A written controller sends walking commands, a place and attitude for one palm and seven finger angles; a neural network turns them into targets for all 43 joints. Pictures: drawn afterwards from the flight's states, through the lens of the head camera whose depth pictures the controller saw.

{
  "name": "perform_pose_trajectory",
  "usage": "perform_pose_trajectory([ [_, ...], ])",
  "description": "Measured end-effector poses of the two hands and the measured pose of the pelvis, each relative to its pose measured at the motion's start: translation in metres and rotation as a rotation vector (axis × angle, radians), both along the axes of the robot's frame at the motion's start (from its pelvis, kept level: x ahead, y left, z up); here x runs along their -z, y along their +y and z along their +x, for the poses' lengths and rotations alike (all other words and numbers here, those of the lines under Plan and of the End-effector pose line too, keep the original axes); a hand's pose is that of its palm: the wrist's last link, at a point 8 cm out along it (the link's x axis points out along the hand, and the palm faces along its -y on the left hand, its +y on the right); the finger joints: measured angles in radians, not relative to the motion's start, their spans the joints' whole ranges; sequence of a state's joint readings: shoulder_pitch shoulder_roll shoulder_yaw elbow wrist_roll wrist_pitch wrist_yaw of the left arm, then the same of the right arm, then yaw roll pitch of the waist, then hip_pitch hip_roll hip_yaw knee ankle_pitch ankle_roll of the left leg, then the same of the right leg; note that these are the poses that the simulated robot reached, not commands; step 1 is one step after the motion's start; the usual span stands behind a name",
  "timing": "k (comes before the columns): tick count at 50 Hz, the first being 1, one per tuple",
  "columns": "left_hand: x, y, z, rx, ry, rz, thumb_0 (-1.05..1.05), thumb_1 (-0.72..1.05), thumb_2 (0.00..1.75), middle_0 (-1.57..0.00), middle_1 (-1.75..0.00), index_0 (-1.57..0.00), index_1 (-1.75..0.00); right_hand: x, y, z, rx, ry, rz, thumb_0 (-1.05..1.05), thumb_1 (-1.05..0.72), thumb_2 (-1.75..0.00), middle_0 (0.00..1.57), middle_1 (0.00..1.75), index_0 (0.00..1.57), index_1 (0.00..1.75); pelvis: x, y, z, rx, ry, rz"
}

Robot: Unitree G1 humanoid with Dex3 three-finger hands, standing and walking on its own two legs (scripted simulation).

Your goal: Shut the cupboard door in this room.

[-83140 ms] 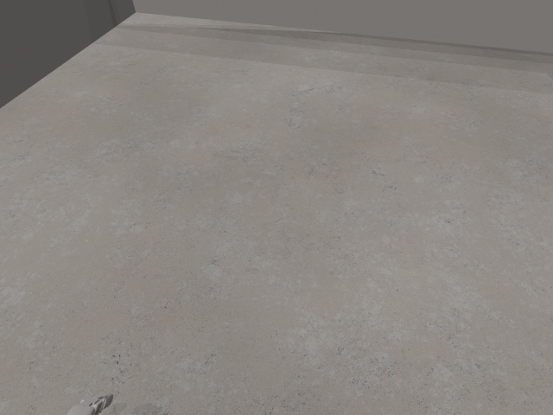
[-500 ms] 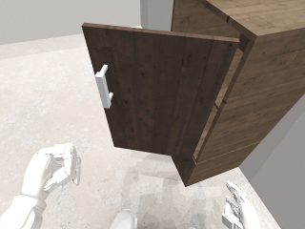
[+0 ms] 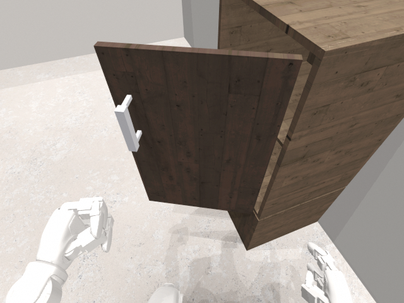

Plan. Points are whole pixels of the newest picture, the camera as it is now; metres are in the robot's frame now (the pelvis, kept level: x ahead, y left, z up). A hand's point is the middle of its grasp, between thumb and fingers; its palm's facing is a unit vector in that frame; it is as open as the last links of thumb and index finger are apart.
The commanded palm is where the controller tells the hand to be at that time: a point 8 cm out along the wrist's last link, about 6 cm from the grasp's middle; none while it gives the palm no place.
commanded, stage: bring the fist close to the handle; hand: left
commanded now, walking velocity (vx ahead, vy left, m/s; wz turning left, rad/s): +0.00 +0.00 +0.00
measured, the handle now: (131, 124) +0.47 +0.20 +0.09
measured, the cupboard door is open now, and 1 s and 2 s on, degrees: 61 61 58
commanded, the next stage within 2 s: push the door shut along its arc in 1.42 s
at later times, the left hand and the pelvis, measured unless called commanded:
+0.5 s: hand (114, 195) +0.28 +0.18 +0.09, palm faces -0.08 -1.00 -0.04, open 3.1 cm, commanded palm +0.27 +0.23 +0.09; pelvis -0.01 +0.01 +0.00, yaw -1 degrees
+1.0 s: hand (130, 166) +0.35 +0.17 +0.09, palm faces -0.08 -1.00 -0.03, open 3.1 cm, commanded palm +0.34 +0.22 +0.09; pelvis +0.00 +0.00 +0.01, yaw -1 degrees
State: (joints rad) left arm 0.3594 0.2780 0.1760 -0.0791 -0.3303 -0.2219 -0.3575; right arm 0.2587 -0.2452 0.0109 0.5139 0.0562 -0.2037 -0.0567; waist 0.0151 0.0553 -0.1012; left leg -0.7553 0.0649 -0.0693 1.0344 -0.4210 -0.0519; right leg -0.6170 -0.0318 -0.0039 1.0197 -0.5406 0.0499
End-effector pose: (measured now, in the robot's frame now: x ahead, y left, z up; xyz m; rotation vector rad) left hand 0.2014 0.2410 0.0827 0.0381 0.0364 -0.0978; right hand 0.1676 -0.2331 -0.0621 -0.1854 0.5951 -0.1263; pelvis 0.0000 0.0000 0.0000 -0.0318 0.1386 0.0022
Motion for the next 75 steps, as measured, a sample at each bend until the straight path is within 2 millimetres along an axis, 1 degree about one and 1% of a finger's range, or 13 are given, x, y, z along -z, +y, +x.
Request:
perform_pose_trajectory([
  [3, 0.003, -0.001, -0.001, 0.002, 0.015, -0.006, 0.02, 0.90, 0.90, -1.30, -1.50, -1.30, -1.50, -0.001, 0.002, 0.002, -0.002, -0.008, 0.002, 0.01, -0.91, -0.90, 0.20, 0.30, 0.20, 0.30, 0.000, 0.000, 0.000, 0.002, 0.000, 0.001],
  [8, -0.005, 0.007, 0.006, -0.033, -0.072, 0.004, 0.02, 0.90, 0.90, -1.30, -1.50, -1.30, -1.50, 0.001, 0.005, 0.001, -0.022, -0.003, -0.010, 0.01, -0.91, -0.90, 0.21, 0.30, 0.20, 0.30, 0.003, 0.001, -0.003, -0.003, 0.000, -0.005],
  [12, -0.007, 0.006, 0.021, -0.017, -0.101, -0.007, 0.02, 0.90, 0.90, -1.30, -1.50, -1.30, -1.50, 0.006, 0.007, -0.003, -0.026, 0.014, -0.013, 0.01, -0.91, -0.90, 0.21, 0.30, 0.20, 0.30, 0.004, 0.002, -0.007, -0.007, 0.002, -0.009],
  [19, 0.000, -0.007, 0.048, 0.041, -0.031, -0.014, 0.02, 0.90, 0.90, -1.30, -1.50, -1.30, -1.50, 0.007, 0.005, -0.019, 0.010, 0.050, -0.009, 0.01, -0.91, -0.90, 0.21, 0.30, 0.20, 0.30, 0.001, 0.006, -0.008, 0.005, 0.005, -0.002],
  [25, -0.010, -0.002, 0.065, -0.012, -0.078, -0.008, 0.02, 0.90, 0.90, -1.30, -1.50, -1.30, -1.50, 0.010, 0.002, -0.032, 0.028, 0.094, -0.009, 0.01, -0.91, -0.90, 0.21, 0.30, 0.20, 0.30, -0.002, 0.007, -0.007, 0.011, 0.005, 0.004],
  [28, -0.008, 0.000, 0.075, -0.024, -0.077, -0.009, 0.02, 0.90, 0.90, -1.30, -1.50, -1.30, -1.50, 0.013, -0.001, -0.036, 0.030, 0.122, -0.011, 0.01, -0.91, -0.90, 0.21, 0.30, 0.20, 0.30, -0.003, 0.006, -0.007, 0.010, 0.008, 0.005],
  [35, 0.000, -0.011, 0.095, 0.011, -0.035, -0.012, 0.02, 0.91, 0.90, -1.30, -1.50, -1.30, -1.50, 0.016, -0.008, -0.040, 0.048, 0.160, -0.022, 0.01, -0.91, -0.90, 0.21, 0.30, 0.20, 0.30, -0.004, 0.005, -0.005, 0.014, 0.017, 0.009],
  [45, -0.011, -0.012, 0.126, -0.019, -0.077, -0.008, 0.02, 0.90, 0.90, -1.30, -1.50, -1.30, -1.50, 0.019, -0.014, -0.039, 0.058, 0.196, -0.011, 0.01, -0.91, -0.90, 0.21, 0.30, 0.20, 0.30, -0.005, 0.001, -0.001, 0.021, 0.027, 0.018],
  [57, -0.009, -0.016, 0.141, -0.018, -0.076, -0.022, 0.02, 0.90, 0.90, -1.30, -1.50, -1.30, -1.50, 0.025, -0.024, -0.046, 0.079, 0.248, -0.013, 0.01, -0.91, -0.90, 0.21, 0.30, 0.20, 0.30, -0.005, -0.003, 0.000, 0.025, 0.034, 0.022],
  [62, -0.010, -0.017, 0.138, -0.010, -0.079, -0.019, 0.02, 0.90, 0.90, -1.30, -1.50, -1.30, -1.50, 0.024, -0.025, -0.050, 0.090, 0.256, -0.005, 0.01, -0.91, -0.90, 0.20, 0.30, 0.20, 0.30, -0.006, -0.004, 0.000, 0.030, 0.030, 0.026],
  [67, -0.005, -0.010, 0.132, -0.033, -0.055, -0.017, 0.02, 0.90, 0.90, -1.30, -1.50, -1.30, -1.50, 0.023, -0.025, -0.052, 0.091, 0.258, -0.004, 0.01, -0.91, -0.90, 0.20, 0.30, 0.20, 0.30, -0.007, -0.004, -0.002, 0.029, 0.022, 0.025],
  [71, -0.005, -0.005, 0.133, -0.044, -0.063, -0.020, 0.02, 0.90, 0.90, -1.30, -1.50, -1.30, -1.50, 0.024, -0.024, -0.053, 0.086, 0.264, -0.017, 0.01, -0.91, -0.90, 0.20, 0.30, 0.20, 0.30, -0.006, -0.003, -0.006, 0.024, 0.021, 0.020],
  [75, -0.008, -0.008, 0.135, -0.022, -0.091, -0.026, 0.02, 0.90, 0.90, -1.30, -1.50, -1.30, -1.50, 0.025, -0.023, -0.054, 0.086, 0.262, -0.024, 0.01, -0.91, -0.90, 0.20, 0.30, 0.20, 0.30, -0.004, -0.001, -0.008, 0.022, 0.024, 0.015],
])
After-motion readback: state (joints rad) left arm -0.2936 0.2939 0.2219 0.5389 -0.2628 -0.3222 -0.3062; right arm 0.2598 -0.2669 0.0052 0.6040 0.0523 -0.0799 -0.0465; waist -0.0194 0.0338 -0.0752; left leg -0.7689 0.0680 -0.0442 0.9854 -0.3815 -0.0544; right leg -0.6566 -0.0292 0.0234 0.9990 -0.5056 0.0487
